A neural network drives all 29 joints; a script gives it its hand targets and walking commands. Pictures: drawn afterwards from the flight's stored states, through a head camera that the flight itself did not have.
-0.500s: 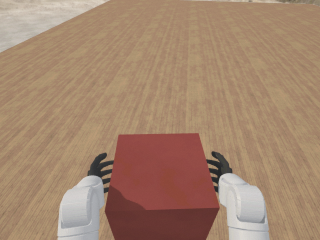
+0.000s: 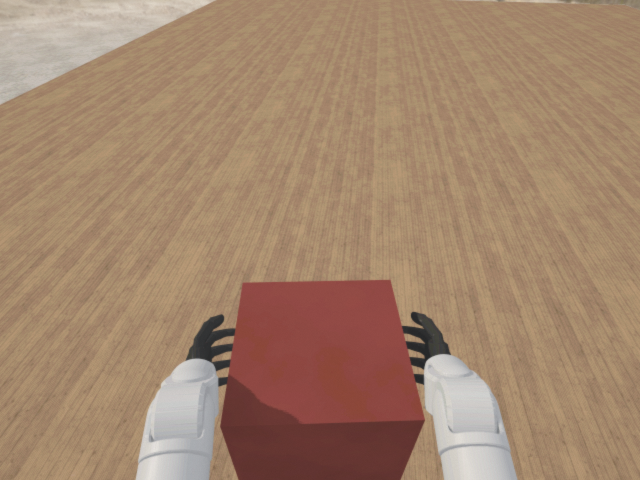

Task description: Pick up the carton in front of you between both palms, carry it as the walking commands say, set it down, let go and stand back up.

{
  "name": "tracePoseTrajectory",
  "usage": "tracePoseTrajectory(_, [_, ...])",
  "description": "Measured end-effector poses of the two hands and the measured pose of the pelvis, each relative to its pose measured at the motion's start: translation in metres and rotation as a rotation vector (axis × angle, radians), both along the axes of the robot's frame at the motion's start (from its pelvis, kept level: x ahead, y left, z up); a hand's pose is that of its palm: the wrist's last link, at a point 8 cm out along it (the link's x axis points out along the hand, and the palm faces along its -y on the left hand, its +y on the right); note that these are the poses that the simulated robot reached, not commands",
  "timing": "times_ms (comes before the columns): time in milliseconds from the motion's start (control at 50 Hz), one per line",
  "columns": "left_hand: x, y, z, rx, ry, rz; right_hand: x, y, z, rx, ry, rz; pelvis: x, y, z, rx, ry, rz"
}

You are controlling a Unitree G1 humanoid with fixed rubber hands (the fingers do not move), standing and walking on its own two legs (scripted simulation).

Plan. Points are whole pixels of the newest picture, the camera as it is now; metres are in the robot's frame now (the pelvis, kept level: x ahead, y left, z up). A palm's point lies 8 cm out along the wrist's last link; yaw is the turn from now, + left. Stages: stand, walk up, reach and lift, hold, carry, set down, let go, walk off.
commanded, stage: carry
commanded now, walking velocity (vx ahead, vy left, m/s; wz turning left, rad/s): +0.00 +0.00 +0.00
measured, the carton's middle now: (318, 392) +0.29 +0.00 -0.04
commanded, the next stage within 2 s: hold in 0.54 s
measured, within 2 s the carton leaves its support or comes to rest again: neither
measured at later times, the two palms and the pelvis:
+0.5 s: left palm (200, 371) +0.28 +0.15 +0.04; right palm (434, 366) +0.28 -0.15 +0.04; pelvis -0.01 +0.00 +0.00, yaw +0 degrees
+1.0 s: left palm (197, 377) +0.29 +0.16 +0.01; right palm (414, 360) +0.31 -0.13 +0.00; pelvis -0.04 -0.01 -0.01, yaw +8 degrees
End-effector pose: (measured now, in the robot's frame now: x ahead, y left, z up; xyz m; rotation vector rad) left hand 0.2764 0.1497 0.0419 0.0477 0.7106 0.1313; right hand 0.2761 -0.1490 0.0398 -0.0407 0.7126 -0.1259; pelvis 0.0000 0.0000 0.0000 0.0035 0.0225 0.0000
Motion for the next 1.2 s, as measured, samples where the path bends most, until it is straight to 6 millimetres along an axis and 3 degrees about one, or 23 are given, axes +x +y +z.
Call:
tracePoseTrajectory(220, [0.010, -0.001, -0.003, 0.001, -0.059, -0.003, 0.009, -0.001, -0.003, 0.002, -0.059, -0.004, -0.008, -0.001, 0.000, 0.002, 0.007, 0.001])
tracePoseTrajectory(540, [0.003, 0.002, -0.003, 0.000, -0.042, 0.003, 0.004, 0.002, -0.002, 0.002, -0.042, 0.001, -0.005, 0.001, -0.001, 0.000, 0.006, 0.002])
tracePoseTrajectory(720, [-0.015, 0.013, -0.002, 0.020, -0.031, 0.025, -0.005, 0.013, -0.004, 0.003, -0.032, 0.039, -0.015, 0.002, 0.008, -0.003, -0.118, 0.042])
tracePoseTrajectory(860, [-0.011, 0.015, -0.012, -0.005, -0.020, 0.071, 0.007, 0.016, -0.014, 0.043, -0.020, 0.035, -0.030, -0.003, 0.002, -0.001, -0.144, 0.104])
tracePoseTrajectory(1040, [0.019, 0.014, -0.043, 0.012, -0.002, 0.088, 0.043, 0.016, -0.048, 0.060, -0.001, 0.044, -0.043, -0.012, -0.012, 0.005, -0.066, 0.130])
tracePoseTrajectory(1120, [0.027, 0.018, -0.078, 0.021, 0.013, 0.094, 0.055, 0.020, -0.083, 0.040, 0.013, 0.072, -0.047, -0.016, -0.021, 0.003, 0.045, 0.130])
tracePoseTrajectory(1200, [0.033, 0.020, -0.127, 0.030, 0.011, 0.081, 0.059, 0.021, -0.132, 0.020, 0.010, 0.085, -0.052, -0.019, -0.036, -0.006, 0.185, 0.136])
